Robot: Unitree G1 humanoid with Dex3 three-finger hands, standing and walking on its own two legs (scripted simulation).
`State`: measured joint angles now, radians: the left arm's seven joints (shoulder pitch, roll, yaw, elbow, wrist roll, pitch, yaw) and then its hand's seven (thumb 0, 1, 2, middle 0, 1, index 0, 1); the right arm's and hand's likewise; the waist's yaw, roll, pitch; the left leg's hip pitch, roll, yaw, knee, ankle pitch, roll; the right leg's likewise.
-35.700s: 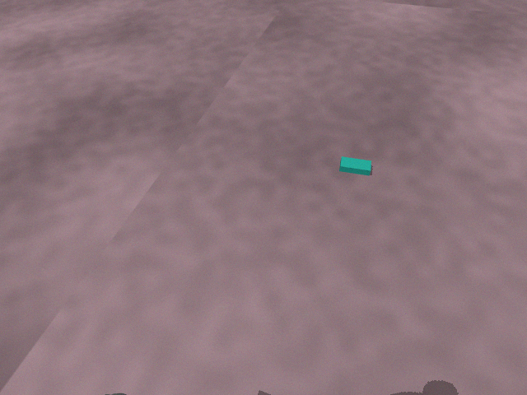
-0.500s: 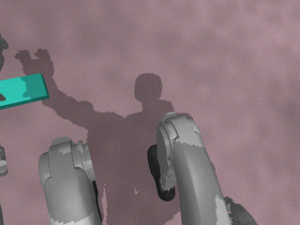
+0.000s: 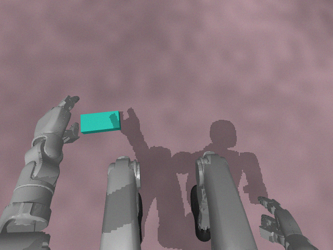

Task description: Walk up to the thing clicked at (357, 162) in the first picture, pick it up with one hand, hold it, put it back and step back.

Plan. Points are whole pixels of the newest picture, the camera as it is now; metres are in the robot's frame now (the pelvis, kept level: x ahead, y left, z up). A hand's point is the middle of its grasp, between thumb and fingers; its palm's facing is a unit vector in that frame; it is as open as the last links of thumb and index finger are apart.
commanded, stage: home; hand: left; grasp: from above
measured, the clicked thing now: (101, 122) +0.50 +0.28 -0.43
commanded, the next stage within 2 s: none
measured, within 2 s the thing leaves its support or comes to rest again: neither
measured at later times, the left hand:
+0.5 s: hand (49, 176) +0.26 +0.20 +0.10, palm faces +0.07 -0.95 -0.30, open 7.4 cm
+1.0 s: hand out of the picture +0.22 +0.19 +0.22, palm faces +0.16 -0.97 -0.20, open 7.4 cm
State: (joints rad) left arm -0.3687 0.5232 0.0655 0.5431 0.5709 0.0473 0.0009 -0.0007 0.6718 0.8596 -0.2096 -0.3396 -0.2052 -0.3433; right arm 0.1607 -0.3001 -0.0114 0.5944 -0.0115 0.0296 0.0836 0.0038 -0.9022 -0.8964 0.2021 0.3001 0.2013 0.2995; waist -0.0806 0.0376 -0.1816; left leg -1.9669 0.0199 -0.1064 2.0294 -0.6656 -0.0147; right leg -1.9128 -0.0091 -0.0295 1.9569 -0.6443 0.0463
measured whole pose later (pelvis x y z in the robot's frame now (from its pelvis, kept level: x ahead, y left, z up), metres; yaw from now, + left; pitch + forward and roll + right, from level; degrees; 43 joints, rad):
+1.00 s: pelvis +0.08 +0.00 +0.26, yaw +6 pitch +11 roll -3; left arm 0.52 0.22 0.04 -0.15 -0.06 0.48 0.02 0.01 0.91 0.90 -0.20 -0.30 -0.20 -0.30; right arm 0.28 -0.22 0.04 0.51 0.01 -0.23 -0.19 0.01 -0.90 -0.90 0.20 0.30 0.20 0.30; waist -0.04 0.05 -0.19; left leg -0.71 0.04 -0.07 1.02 -0.50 -0.02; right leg -0.66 -0.02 -0.05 0.95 -0.48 0.03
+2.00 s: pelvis +0.08 +0.00 +0.26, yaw +5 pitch +9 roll -3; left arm 0.50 0.22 0.03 -0.14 -0.05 0.47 0.02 0.01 0.91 0.90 -0.20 -0.30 -0.20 -0.30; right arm 0.29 -0.22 0.04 0.54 0.00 -0.24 -0.18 0.01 -0.90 -0.90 0.20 0.30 0.20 0.30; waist -0.04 0.04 -0.16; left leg -0.70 0.04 -0.07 1.02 -0.49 -0.02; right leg -0.65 -0.02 -0.05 0.95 -0.47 0.03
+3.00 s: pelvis +0.08 +0.00 +0.27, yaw +5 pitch +6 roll -2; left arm 0.38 0.25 0.00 0.09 0.01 0.28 0.03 0.01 0.91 0.90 -0.20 -0.30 -0.20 -0.30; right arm 0.23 -0.23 0.02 0.64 -0.08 -0.17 -0.12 0.01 -0.90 -0.90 0.20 0.30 0.20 0.30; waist 0.00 0.01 -0.07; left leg -0.61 0.02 -0.05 0.98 -0.48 -0.01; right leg -0.57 -0.03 -0.03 0.94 -0.47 0.02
